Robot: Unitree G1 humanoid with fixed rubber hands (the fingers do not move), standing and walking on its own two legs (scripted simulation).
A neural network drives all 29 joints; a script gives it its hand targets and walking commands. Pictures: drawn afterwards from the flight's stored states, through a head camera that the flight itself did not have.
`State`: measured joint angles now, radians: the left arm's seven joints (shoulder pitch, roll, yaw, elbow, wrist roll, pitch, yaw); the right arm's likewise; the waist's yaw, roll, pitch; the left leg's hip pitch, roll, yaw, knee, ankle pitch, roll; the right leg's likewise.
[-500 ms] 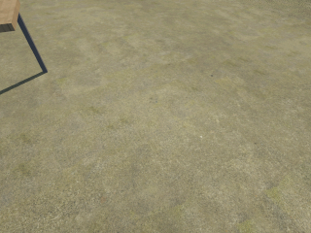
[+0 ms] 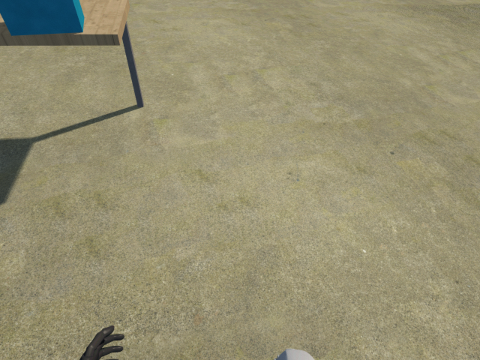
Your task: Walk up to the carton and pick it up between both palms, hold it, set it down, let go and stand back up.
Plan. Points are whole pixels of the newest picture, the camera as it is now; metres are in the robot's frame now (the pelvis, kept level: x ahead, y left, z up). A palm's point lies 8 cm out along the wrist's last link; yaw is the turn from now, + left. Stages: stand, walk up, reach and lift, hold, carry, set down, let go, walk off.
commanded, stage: walk up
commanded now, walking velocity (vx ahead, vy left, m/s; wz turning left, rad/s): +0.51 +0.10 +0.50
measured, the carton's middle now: (40, 0) +1.50 +0.79 +0.02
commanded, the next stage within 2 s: none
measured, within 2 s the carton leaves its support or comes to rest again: neither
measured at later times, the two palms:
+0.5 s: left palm (62, 352) +0.18 +0.30 -0.13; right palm (327, 251) +0.38 -0.24 -0.15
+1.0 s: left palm (23, 202) +0.51 +0.50 -0.12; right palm (244, 199) +0.52 -0.04 -0.12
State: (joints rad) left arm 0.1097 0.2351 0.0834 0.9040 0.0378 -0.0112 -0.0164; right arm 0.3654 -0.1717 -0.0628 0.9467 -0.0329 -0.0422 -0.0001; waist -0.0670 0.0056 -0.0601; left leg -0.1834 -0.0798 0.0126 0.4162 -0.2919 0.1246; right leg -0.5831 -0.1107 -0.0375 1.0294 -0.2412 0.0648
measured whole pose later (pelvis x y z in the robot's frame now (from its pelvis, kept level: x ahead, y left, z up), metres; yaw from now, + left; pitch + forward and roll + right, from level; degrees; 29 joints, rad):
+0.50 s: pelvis +0.25 +0.02 -0.02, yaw +14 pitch -1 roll -1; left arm 0.32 0.26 0.08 1.03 0.03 -0.04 0.06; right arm 0.21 -0.32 -0.09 0.93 -0.04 0.01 0.08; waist -0.02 0.06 0.07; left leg -0.57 0.05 -0.02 1.29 -0.29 -0.01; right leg -0.20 -0.14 -0.17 0.60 -0.37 0.07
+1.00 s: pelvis +0.47 +0.22 +0.00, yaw +21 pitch +0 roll +0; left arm 0.12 0.26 0.08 0.87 0.03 -0.02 -0.02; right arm 0.38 -0.24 -0.05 1.04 -0.02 -0.09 0.02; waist -0.08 -0.04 0.06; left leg -0.22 -0.01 0.06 0.49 -0.27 0.04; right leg -0.58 -0.11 -0.08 1.13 -0.28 0.03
